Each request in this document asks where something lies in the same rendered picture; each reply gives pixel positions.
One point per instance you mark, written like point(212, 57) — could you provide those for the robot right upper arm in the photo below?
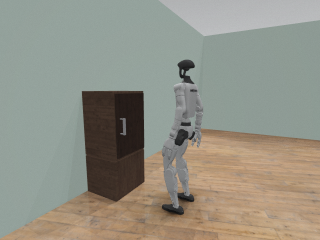
point(199, 104)

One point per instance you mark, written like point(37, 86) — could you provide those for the humanoid robot head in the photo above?
point(185, 65)

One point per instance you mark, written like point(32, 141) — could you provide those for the cupboard door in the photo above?
point(129, 106)

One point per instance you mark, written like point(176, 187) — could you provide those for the right robot forearm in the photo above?
point(198, 121)

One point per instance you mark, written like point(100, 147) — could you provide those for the robot left upper arm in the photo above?
point(180, 96)

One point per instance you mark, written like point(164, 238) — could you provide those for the robot right hand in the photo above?
point(198, 135)

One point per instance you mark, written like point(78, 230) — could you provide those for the left robot forearm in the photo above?
point(177, 123)

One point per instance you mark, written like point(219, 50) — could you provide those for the handle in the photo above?
point(124, 126)

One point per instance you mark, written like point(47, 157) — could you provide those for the robot left hand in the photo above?
point(168, 144)

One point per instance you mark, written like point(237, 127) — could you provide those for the left robot thigh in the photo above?
point(167, 164)

